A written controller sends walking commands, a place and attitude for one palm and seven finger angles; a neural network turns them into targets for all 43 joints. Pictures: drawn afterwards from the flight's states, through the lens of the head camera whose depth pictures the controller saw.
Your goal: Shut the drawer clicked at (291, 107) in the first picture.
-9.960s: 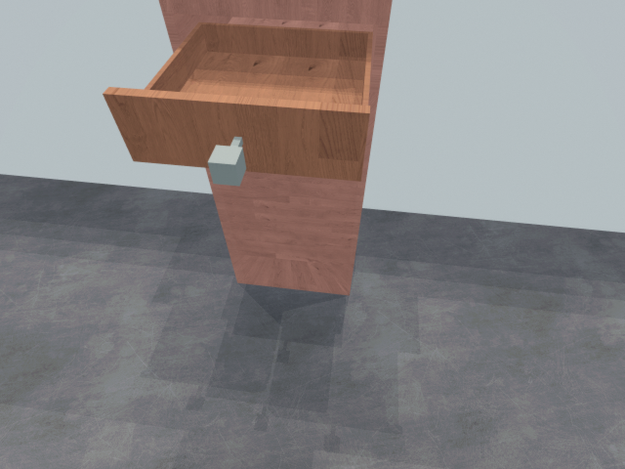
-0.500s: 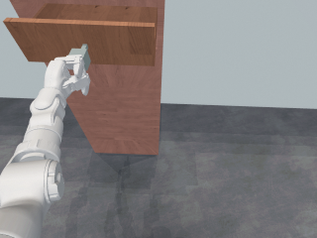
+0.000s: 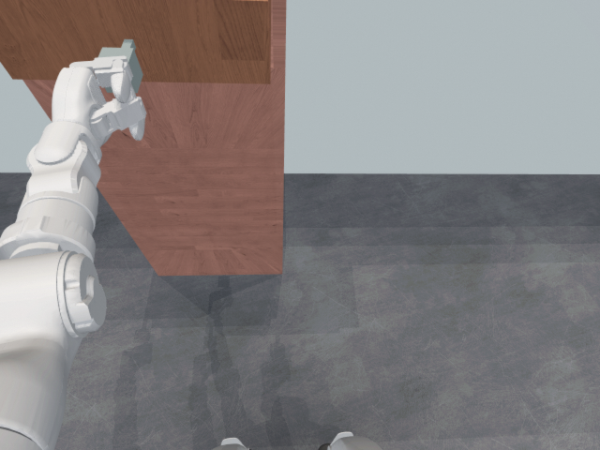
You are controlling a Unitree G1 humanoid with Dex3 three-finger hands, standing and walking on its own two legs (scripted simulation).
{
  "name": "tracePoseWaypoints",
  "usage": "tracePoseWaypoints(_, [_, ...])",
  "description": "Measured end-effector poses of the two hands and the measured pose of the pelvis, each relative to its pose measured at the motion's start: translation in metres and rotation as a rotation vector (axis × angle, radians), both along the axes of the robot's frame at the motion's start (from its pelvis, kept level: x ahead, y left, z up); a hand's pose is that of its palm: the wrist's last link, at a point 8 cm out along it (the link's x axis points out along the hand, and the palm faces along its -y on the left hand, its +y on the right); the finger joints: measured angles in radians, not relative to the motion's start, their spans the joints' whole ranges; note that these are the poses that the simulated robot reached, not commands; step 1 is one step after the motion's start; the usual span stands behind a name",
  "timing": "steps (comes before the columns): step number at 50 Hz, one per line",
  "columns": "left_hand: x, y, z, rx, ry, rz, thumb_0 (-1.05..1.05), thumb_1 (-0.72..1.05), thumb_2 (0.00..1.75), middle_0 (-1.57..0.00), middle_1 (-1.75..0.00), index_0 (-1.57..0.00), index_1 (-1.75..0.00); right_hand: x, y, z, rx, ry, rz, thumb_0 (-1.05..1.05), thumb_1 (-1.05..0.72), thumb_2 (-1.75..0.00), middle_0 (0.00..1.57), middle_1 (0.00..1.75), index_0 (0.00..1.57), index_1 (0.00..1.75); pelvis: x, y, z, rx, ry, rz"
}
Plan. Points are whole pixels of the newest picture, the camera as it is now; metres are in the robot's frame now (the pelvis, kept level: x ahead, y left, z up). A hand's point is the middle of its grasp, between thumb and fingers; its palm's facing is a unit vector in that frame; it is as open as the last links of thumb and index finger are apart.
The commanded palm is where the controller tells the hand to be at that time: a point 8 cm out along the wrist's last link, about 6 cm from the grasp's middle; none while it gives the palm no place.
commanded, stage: push the drawer shut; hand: left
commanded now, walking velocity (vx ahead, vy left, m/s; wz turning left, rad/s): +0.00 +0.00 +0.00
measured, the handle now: (123, 61) +0.60 +0.19 +0.15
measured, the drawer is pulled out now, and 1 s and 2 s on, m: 0.05 0.00 0.00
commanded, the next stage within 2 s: pull the fist back off the drawer in 0.62 s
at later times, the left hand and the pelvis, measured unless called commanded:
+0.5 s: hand (136, 78) +0.57 +0.17 +0.15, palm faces -0.06 -1.00 -0.01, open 3.1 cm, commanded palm +0.60 +0.21 +0.15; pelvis +0.01 +0.01 -0.01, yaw -1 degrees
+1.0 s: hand (144, 78) +0.57 +0.16 +0.15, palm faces -0.02 -1.00 +0.00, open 3.3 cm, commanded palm +0.57 +0.20 +0.15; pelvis +0.00 +0.01 -0.01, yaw +0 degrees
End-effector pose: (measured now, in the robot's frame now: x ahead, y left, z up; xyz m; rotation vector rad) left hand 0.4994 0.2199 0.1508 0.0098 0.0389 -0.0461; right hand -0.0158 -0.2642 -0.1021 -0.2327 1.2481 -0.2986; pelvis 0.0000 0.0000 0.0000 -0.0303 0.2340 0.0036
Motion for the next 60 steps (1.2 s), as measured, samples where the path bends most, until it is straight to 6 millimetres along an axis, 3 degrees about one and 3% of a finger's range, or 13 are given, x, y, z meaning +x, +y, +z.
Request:
tracePoseWaypoints(20, [0.052,0.000,0.000,-0.004,0.031,-0.012,0.02,0.82,1.00,-1.40,-1.60,-1.40,-1.60,-0.041,0.008,0.010,-0.023,0.157,-0.061,0.01,-0.90,-0.90,0.20,0.30,0.20,0.30,0.009,0.005,-0.004,-0.014,0.085,-0.010])
tracePoseWaypoints(32, [0.055,0.009,0.000,0.003,0.035,-0.003,0.02,0.70,0.99,-1.40,-1.60,-1.41,-1.60,-0.052,0.017,0.011,-0.013,0.208,-0.051,0.01,-0.90,-0.90,0.20,0.30,0.20,0.30,0.009,0.010,-0.006,-0.026,0.102,0.003])
tracePoseWaypoints(60, [0.048,-0.007,0.000,0.004,0.013,0.026,0.03,0.87,1.01,-1.40,-1.60,-1.40,-1.60,-0.049,0.017,0.004,0.022,0.169,-0.039,0.01,-0.90,-0.90,0.20,0.30,0.20,0.30,0.005,0.007,-0.009,-0.018,0.090,-0.005])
